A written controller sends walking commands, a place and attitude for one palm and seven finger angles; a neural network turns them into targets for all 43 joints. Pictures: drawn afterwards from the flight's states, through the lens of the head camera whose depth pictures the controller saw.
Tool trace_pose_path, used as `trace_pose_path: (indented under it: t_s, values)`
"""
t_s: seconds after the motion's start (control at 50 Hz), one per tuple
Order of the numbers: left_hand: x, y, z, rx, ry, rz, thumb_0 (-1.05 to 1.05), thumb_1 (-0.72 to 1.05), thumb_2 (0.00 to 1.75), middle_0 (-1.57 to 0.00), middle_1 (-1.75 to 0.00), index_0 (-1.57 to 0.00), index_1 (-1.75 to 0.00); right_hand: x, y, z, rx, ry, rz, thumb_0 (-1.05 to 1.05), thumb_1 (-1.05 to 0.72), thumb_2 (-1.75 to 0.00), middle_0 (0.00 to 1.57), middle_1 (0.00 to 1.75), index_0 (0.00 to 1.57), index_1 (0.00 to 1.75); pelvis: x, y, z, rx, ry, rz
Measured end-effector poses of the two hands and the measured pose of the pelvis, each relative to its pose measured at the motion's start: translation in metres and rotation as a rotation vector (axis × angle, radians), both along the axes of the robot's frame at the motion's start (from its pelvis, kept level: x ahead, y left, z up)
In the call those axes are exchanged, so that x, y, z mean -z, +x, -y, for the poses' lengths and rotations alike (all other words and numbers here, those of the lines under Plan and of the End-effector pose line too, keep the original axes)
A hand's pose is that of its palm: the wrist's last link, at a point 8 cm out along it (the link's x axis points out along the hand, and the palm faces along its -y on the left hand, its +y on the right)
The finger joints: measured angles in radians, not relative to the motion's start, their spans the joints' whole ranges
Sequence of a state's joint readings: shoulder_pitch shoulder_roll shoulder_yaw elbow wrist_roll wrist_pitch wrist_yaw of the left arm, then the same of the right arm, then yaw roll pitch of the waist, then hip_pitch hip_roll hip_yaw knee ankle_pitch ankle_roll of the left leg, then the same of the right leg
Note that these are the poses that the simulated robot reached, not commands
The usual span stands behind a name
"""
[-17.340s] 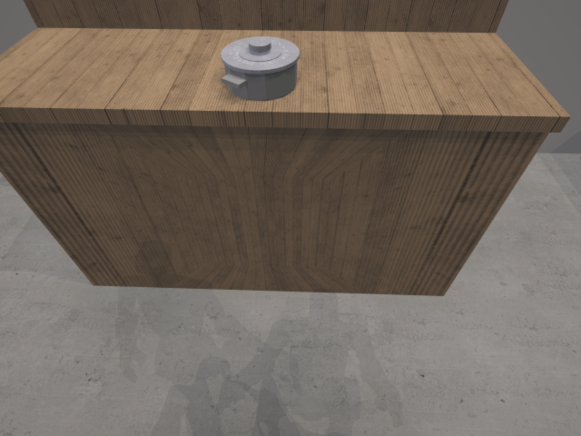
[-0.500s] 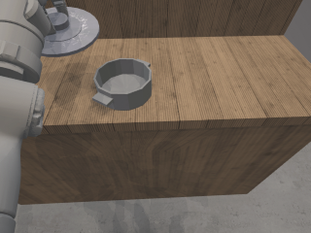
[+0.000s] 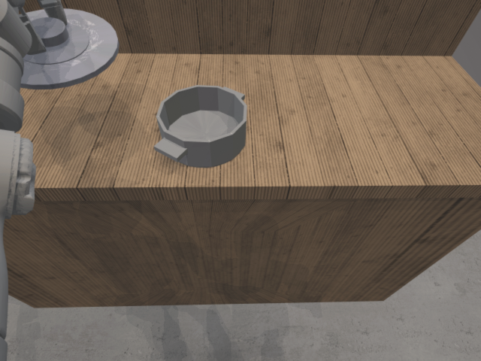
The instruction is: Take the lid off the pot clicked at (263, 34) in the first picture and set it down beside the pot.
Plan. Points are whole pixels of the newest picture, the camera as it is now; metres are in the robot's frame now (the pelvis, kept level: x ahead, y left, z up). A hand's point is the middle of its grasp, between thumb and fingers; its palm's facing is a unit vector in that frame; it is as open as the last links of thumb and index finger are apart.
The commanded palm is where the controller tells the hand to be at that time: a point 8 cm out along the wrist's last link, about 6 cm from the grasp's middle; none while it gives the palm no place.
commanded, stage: move the lid sideways beside the pot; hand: left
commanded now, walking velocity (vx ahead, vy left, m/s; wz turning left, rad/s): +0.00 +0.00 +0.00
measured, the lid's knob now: (47, 31) +0.52 +0.25 +0.28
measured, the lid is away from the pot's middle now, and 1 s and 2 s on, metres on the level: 0.21 0.24 0.23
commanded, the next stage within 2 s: lower the lid onto the table in 0.50 s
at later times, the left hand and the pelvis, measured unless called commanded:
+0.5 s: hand out of the picture +0.49 +0.30 +0.28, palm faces -0.24 -0.13 -0.96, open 8.4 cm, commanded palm +0.51 +0.28 +0.37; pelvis +0.00 +0.01 +0.00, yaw +0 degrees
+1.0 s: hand (22, 53) +0.49 +0.28 +0.26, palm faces -0.29 -0.22 -0.93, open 8.4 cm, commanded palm +0.52 +0.27 +0.34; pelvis +0.00 +0.01 +0.00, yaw +0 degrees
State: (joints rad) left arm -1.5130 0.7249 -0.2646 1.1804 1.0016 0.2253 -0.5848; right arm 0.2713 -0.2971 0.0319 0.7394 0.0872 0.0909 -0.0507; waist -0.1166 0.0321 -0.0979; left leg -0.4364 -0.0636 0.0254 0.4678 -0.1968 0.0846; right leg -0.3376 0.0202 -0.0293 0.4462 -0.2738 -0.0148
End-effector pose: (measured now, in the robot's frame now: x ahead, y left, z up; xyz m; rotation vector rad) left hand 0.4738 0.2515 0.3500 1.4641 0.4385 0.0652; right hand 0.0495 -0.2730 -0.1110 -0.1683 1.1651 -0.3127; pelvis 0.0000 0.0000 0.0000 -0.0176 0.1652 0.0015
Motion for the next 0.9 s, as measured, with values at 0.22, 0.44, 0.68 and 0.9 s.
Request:
trace_pose_path:
  t_s: [0.22,0.44,0.68,0.9]
  values:
    - [0.005,-0.002,-0.026,-0.027,-0.001,-0.017,0.12,0.38,0.82,-1.09,-1.22,-0.38,-0.92,0.001,0.000,-0.008,-0.013,-0.008,-0.021,0.01,-0.91,-0.90,0.20,0.30,0.20,0.30,0.000,0.000,-0.007,-0.007,-0.006,-0.010]
    - [0.011,0.005,-0.050,-0.054,-0.015,-0.031,0.12,0.38,0.82,-1.09,-1.22,-0.38,-0.92,-0.001,-0.013,-0.012,0.015,-0.023,-0.062,0.01,-0.91,-0.90,0.20,0.30,0.20,0.30,0.000,0.004,-0.012,0.000,-0.011,-0.030]
    - [0.006,0.009,-0.047,-0.069,-0.007,-0.026,0.13,0.39,0.82,-1.09,-1.22,-0.37,-0.92,0.002,-0.021,-0.014,0.006,-0.009,-0.102,0.01,-0.91,-0.90,0.20,0.30,0.20,0.30,0.000,0.005,-0.015,-0.015,-0.012,-0.042]
    - [0.024,0.013,-0.037,-0.123,-0.070,-0.078,0.13,0.39,0.82,-1.09,-1.22,-0.37,-0.92,0.003,-0.023,-0.013,0.019,-0.008,-0.077,0.01,-0.91,-0.90,0.20,0.30,0.20,0.30,0.001,0.003,-0.012,-0.004,-0.010,-0.044]
